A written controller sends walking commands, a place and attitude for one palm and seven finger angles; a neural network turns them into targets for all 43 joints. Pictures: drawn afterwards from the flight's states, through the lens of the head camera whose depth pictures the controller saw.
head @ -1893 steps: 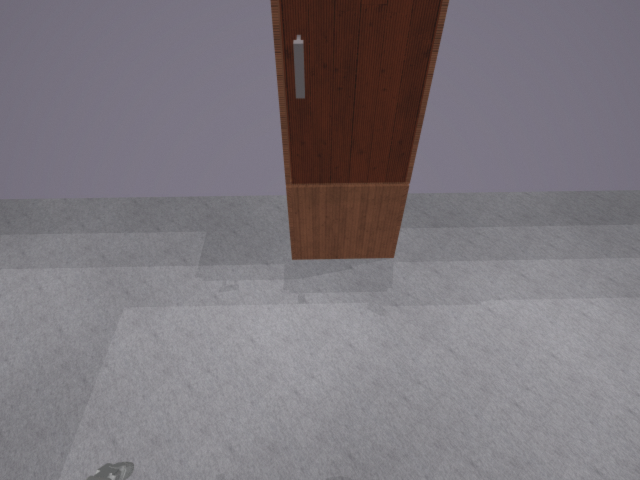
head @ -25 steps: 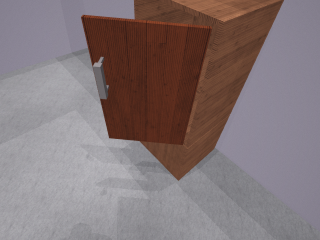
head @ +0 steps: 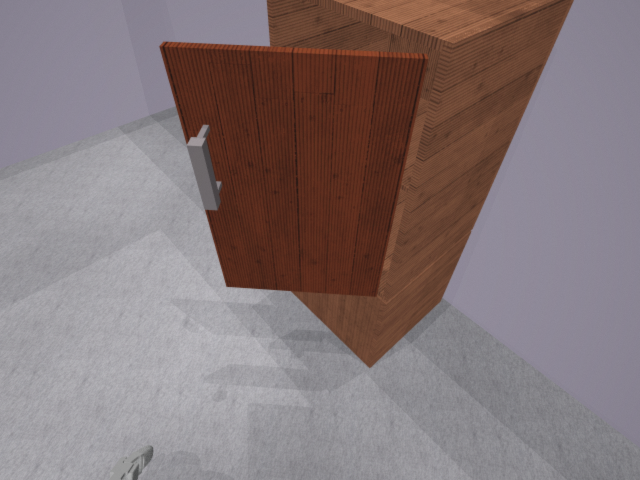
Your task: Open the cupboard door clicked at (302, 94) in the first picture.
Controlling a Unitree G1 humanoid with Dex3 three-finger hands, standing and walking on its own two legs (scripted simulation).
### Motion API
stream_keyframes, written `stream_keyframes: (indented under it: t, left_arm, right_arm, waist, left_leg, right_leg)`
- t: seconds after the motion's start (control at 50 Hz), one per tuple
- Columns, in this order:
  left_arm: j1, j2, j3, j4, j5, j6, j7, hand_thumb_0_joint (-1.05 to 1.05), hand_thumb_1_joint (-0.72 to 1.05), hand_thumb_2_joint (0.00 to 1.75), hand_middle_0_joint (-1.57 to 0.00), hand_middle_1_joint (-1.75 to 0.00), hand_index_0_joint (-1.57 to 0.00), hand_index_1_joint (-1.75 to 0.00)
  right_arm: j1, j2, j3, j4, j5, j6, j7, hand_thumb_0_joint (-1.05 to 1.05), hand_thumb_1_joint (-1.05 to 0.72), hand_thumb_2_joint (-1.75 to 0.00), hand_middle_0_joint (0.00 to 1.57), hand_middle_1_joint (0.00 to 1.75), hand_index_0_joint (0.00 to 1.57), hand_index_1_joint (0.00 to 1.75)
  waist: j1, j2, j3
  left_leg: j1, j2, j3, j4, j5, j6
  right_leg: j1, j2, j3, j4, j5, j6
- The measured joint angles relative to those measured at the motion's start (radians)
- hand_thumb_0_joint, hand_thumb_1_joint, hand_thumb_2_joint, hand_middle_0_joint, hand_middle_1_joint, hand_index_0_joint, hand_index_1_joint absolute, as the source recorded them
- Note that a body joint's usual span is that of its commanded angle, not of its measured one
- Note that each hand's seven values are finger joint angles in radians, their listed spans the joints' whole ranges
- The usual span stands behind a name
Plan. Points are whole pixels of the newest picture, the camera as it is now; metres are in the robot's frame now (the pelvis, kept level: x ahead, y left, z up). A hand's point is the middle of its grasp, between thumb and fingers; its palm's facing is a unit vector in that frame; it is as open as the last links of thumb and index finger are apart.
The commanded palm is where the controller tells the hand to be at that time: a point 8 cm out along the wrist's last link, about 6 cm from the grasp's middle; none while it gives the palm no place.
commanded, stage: raise the hand with hooked fingers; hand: left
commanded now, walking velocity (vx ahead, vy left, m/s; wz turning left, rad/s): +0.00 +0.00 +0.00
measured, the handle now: (208, 168) +0.59 +0.23 +0.06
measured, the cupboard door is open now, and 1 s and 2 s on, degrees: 44 44 44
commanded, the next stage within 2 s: move the hooked fingers beside the handle in 1.98 s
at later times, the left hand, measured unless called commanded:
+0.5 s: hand (166, 463) +0.14 +0.18 +0.01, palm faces +0.12 -0.99 -0.11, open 9.8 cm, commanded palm +0.14 +0.24 -0.01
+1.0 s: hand (142, 391) +0.22 +0.23 +0.02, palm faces -0.04 -1.00 -0.05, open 12.7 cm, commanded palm +0.19 +0.29 +0.04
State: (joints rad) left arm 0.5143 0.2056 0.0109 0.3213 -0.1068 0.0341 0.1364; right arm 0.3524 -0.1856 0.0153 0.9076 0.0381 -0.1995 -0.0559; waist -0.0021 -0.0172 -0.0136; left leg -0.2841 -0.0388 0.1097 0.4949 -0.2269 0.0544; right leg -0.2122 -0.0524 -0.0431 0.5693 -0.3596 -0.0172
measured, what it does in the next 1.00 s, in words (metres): stands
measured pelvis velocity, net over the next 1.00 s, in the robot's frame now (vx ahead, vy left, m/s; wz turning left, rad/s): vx -0.02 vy -0.01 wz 0.01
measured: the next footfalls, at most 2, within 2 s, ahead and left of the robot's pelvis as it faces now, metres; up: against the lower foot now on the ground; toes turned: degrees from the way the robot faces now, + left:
none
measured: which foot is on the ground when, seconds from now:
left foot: down 0.00-1.00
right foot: down 0.00-1.00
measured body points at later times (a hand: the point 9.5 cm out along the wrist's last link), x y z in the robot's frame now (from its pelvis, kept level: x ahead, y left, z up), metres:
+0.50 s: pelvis -0.03 -0.05 -0.08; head +0.01 -0.04 +0.37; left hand +0.13 +0.23 +0.02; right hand +0.21 -0.27 -0.14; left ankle +0.03 +0.08 -0.73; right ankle -0.04 -0.12 -0.73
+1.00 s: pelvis -0.02 -0.01 -0.04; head +0.03 +0.00 +0.41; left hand +0.21 +0.28 +0.02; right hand +0.13 -0.28 -0.11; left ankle +0.02 +0.08 -0.73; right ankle -0.04 -0.12 -0.73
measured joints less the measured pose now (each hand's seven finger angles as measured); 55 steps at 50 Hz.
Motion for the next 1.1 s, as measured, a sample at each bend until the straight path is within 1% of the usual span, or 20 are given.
stream_keyframes:
  t: [0.04,0.1,0.14,0.2,0.22,0.26,0.34,0.38,0.42,0.48,0.5,0.54,0.6,0.64,0.68,0.72,0.76,0.84,0.94,1.1]
  left_arm:
    - [-0.031,0.001,0.001,-0.161,-0.03,-0.047,0.005,0.04,0.92,0.88,-0.2,-0.32,-0.2,-0.33]
    - [-0.124,-0.029,0.02,-0.24,-0.042,-0.194,-0.057,0.03,0.87,0.86,-0.2,-0.35,-0.2,-0.36]
    - [-0.168,-0.046,0.043,-0.24,-0.066,-0.315,-0.149,0.02,0.82,0.85,-0.2,-0.37,-0.2,-0.38]
    - [-0.183,-0.056,0.075,-0.201,-0.102,-0.469,-0.334,0.01,0.75,0.82,-0.2,-0.41,-0.21,-0.42]
    - [-0.172,-0.054,0.086,-0.185,-0.105,-0.494,-0.383,0.01,0.72,0.81,-0.21,-0.43,-0.21,-0.44]
    - [-0.127,-0.04,0.107,-0.171,-0.104,-0.495,-0.438,0.01,0.67,0.79,-0.22,-0.46,-0.22,-0.46]
    - [0.001,-0.002,0.164,-0.219,-0.13,-0.471,-0.425,0.01,0.57,0.75,-0.23,-0.51,-0.23,-0.52]
    - [0.041,0.016,0.198,-0.274,-0.152,-0.504,-0.401,0.02,0.52,0.73,-0.23,-0.54,-0.23,-0.55]
    - [0.038,0.028,0.223,-0.322,-0.179,-0.564,-0.399,0.02,0.47,0.71,-0.23,-0.57,-0.23,-0.58]
    - [-0.05,0.039,0.23,-0.346,-0.227,-0.627,-0.46,0.02,0.4,0.68,-0.23,-0.62,-0.23,-0.63]
    - [-0.092,0.047,0.226,-0.337,-0.235,-0.622,-0.493,0.02,0.38,0.67,-0.23,-0.63,-0.23,-0.64]
    - [-0.178,0.073,0.215,-0.296,-0.236,-0.563,-0.561,0.01,0.33,0.65,-0.23,-0.66,-0.24,-0.67]
    - [-0.273,0.12,0.213,-0.207,-0.237,-0.391,-0.63,0.01,0.26,0.62,-0.24,-0.71,-0.24,-0.72]
    - [-0.289,0.136,0.238,-0.173,-0.25,-0.294,-0.628,0.01,0.21,0.6,-0.25,-0.74,-0.25,-0.75]
    - [-0.272,0.13,0.282,-0.173,-0.272,-0.257,-0.591,0.01,0.17,0.58,-0.25,-0.77,-0.26,-0.78]
    - [-0.24,0.113,0.327,-0.201,-0.286,-0.278,-0.54,0.01,0.12,0.56,-0.26,-0.8,-0.26,-0.81]
    - [-0.213,0.097,0.354,-0.231,-0.286,-0.329,-0.503,0.01,0.08,0.54,-0.26,-0.83,-0.26,-0.84]
    - [-0.219,0.098,0.348,-0.209,-0.27,-0.404,-0.517,0.0,-0.01,0.51,-0.26,-0.89,-0.26,-0.9]
    - [-0.27,0.118,0.297,-0.137,-0.255,-0.364,-0.585,0.0,-0.13,0.45,-0.27,-0.96,-0.27,-0.97]
    - [-0.336,0.147,0.329,-0.198,-0.256,-0.367,-0.529,0.0,-0.32,0.37,-0.29,-1.08,-0.29,-1.09]
  right_arm:
    - [-0.009,-0.028,-0.005,-0.063,0.003,-0.045,-0.004,0.02,-0.92,-0.9,0.2,0.29,0.2,0.3]
    - [-0.064,-0.059,-0.02,-0.139,-0.014,-0.066,0.008,0.02,-0.91,-0.9,0.2,0.29,0.2,0.3]
    - [-0.111,-0.053,-0.032,-0.182,-0.026,-0.06,0.023,0.02,-0.91,-0.9,0.2,0.29,0.2,0.3]
    - [-0.168,-0.041,-0.053,-0.254,-0.032,-0.037,0.052,0.02,-0.91,-0.9,0.2,0.3,0.2,0.3]
    - [-0.181,-0.043,-0.059,-0.282,-0.032,-0.028,0.058,0.02,-0.91,-0.9,0.2,0.3,0.2,0.3]
    - [-0.2,-0.052,-0.073,-0.337,-0.03,-0.01,0.061,0.02,-0.91,-0.9,0.2,0.3,0.2,0.3]
    - [-0.216,-0.07,-0.096,-0.403,-0.029,0.016,0.044,0.01,-0.91,-0.9,0.2,0.3,0.2,0.3]
    - [-0.212,-0.074,-0.095,-0.406,-0.03,0.014,0.027,0.01,-0.91,-0.9,0.2,0.29,0.2,0.3]
    - [-0.209,-0.077,-0.082,-0.39,-0.029,0.001,0.012,0.01,-0.91,-0.9,0.2,0.29,0.2,0.3]
    - [-0.214,-0.077,-0.045,-0.351,-0.018,-0.021,-0.005,0.01,-0.91,-0.9,0.2,0.29,0.2,0.3]
    - [-0.214,-0.072,-0.03,-0.339,-0.013,-0.024,-0.009,0.01,-0.91,-0.9,0.2,0.29,0.2,0.3]
    - [-0.208,-0.058,-0.003,-0.323,-0.002,-0.02,-0.018,0.01,-0.91,-0.9,0.2,0.29,0.2,0.3]
    - [-0.18,-0.035,0.026,-0.318,0.01,0.005,-0.027,0.02,-0.9,-0.9,0.2,0.3,0.2,0.3]
    - [-0.148,-0.026,0.033,-0.321,0.009,0.021,-0.03,0.02,-0.9,-0.9,0.2,0.3,0.2,0.3]
    - [-0.109,-0.025,0.025,-0.324,0.006,0.028,-0.029,0.02,-0.9,-0.9,0.2,0.3,0.2,0.3]
    - [-0.07,-0.031,0.007,-0.319,0.004,0.026,-0.025,0.02,-0.9,-0.9,0.21,0.3,0.2,0.3]
    - [-0.038,-0.046,-0.015,-0.309,0.004,0.019,-0.02,0.02,-0.9,-0.9,0.2,0.3,0.2,0.3]
    - [-0.02,-0.091,-0.038,-0.288,0.008,0.008,-0.016,0.02,-0.9,-0.9,0.2,0.3,0.2,0.3]
    - [-0.051,-0.119,-0.041,-0.29,0.016,-0.015,-0.029,0.02,-0.9,-0.9,0.2,0.3,0.2,0.3]
    - [-0.094,-0.081,-0.005,-0.335,0.01,-0.042,-0.022,0.02,-0.91,-0.9,0.2,0.29,0.2,0.3]
  waist:
    - [-0.016,0.033,-0.018]
    - [-0.037,0.077,-0.063]
    - [-0.035,0.061,-0.098]
    - [-0.024,0.007,-0.112]
    - [-0.021,-0.008,-0.11]
    - [-0.008,-0.027,-0.106]
    - [0.026,-0.027,-0.1]
    - [0.045,-0.014,-0.104]
    - [0.059,0.007,-0.11]
    - [0.067,0.046,-0.104]
    - [0.066,0.056,-0.102]
    - [0.056,0.068,-0.097]
    - [0.024,0.072,-0.08]
    - [0.0,0.069,-0.073]
    - [-0.014,0.064,-0.072]
    - [-0.019,0.058,-0.078]
    - [-0.015,0.055,-0.087]
    - [-0.008,0.059,-0.09]
    - [-0.007,0.054,-0.068]
    - [0.0,0.03,-0.069]
  left_leg:
    - [-0.035,-0.008,-0.016,0.039,-0.011,0.005]
    - [-0.131,0.006,-0.032,0.127,-0.04,0.004]
    - [-0.22,0.022,-0.024,0.202,-0.067,-0.005]
    - [-0.334,0.046,-0.021,0.319,-0.11,-0.02]
    - [-0.367,0.053,-0.025,0.357,-0.125,-0.024]
    - [-0.427,0.066,-0.036,0.426,-0.151,-0.033]
    - [-0.505,0.084,-0.074,0.526,-0.189,-0.052]
    - [-0.535,0.089,-0.1,0.561,-0.2,-0.059]
    - [-0.565,0.091,-0.127,0.593,-0.208,-0.064]
    - [-0.599,0.094,-0.156,0.631,-0.213,-0.068]
    - [-0.607,0.095,-0.159,0.636,-0.212,-0.067]
    - [-0.611,0.097,-0.156,0.632,-0.206,-0.065]
    - [-0.579,0.098,-0.135,0.589,-0.188,-0.064]
    - [-0.543,0.099,-0.114,0.546,-0.175,-0.066]
    - [-0.504,0.101,-0.093,0.503,-0.166,-0.064]
    - [-0.47,0.101,-0.075,0.465,-0.159,-0.058]
    - [-0.447,0.097,-0.065,0.437,-0.153,-0.051]
    - [-0.444,0.085,-0.064,0.423,-0.147,-0.034]
    - [-0.439,0.076,-0.061,0.415,-0.141,-0.014]
    - [-0.365,0.063,-0.057,0.372,-0.132,0.004]
  right_leg:
    - [-0.018,-0.006,-0.009,0.023,-0.022,0.018]
    - [-0.094,0.004,-0.024,0.078,-0.036,0.028]
    - [-0.19,0.013,-0.016,0.16,-0.064,0.018]
    - [-0.309,0.03,-0.01,0.284,-0.113,-0.002]
    - [-0.341,0.035,-0.014,0.321,-0.129,-0.009]
    - [-0.395,0.044,-0.023,0.386,-0.158,-0.022]
    - [-0.452,0.062,-0.058,0.463,-0.196,-0.043]
    - [-0.465,0.069,-0.083,0.482,-0.208,-0.049]
    - [-0.479,0.074,-0.108,0.498,-0.216,-0.054]
    - [-0.496,0.081,-0.135,0.518,-0.222,-0.059]
    - [-0.502,0.082,-0.138,0.523,-0.221,-0.059]
    - [-0.51,0.083,-0.135,0.522,-0.216,-0.057]
    - [-0.494,0.082,-0.114,0.494,-0.198,-0.051]
    - [-0.471,0.081,-0.094,0.462,-0.182,-0.046]
    - [-0.444,0.082,-0.073,0.424,-0.165,-0.04]
    - [-0.417,0.083,-0.055,0.387,-0.151,-0.034]
    - [-0.396,0.08,-0.045,0.358,-0.14,-0.028]
    - [-0.386,0.069,-0.045,0.333,-0.13,-0.015]
    - [-0.373,0.061,-0.044,0.31,-0.114,0.001]
    - [-0.288,0.052,-0.041,0.243,-0.088,0.018]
